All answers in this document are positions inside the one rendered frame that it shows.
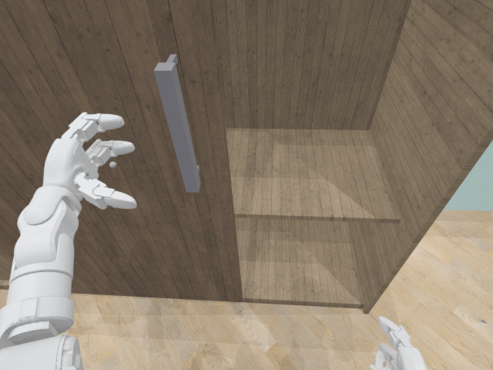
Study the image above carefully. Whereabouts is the right robot hand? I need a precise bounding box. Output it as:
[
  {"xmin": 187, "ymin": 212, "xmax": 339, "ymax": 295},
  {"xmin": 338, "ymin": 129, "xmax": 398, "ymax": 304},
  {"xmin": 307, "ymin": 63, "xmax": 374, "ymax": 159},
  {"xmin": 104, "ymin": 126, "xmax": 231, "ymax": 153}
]
[{"xmin": 370, "ymin": 316, "xmax": 428, "ymax": 370}]

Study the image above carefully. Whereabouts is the handle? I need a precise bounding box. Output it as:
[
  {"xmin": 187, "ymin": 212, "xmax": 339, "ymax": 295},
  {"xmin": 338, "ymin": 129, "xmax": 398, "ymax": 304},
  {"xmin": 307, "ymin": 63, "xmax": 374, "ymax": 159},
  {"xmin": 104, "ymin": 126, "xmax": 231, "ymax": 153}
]
[{"xmin": 153, "ymin": 54, "xmax": 201, "ymax": 193}]

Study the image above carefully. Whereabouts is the robot left upper arm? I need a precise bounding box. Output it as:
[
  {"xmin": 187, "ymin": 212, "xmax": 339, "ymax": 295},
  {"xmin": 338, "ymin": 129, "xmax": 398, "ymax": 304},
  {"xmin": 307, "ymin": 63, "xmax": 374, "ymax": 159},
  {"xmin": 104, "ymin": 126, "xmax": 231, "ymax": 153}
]
[{"xmin": 0, "ymin": 335, "xmax": 84, "ymax": 370}]

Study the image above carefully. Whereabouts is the left robot hand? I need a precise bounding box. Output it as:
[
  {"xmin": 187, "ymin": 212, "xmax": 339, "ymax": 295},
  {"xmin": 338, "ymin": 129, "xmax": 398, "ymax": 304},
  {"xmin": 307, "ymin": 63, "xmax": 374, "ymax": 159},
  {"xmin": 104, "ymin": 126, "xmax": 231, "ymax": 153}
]
[{"xmin": 42, "ymin": 113, "xmax": 137, "ymax": 210}]

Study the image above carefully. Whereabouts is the left robot forearm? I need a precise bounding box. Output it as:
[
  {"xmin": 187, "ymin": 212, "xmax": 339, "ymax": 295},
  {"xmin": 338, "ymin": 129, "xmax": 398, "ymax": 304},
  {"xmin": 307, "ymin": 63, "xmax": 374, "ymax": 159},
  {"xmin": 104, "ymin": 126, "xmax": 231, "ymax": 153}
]
[{"xmin": 0, "ymin": 186, "xmax": 82, "ymax": 350}]

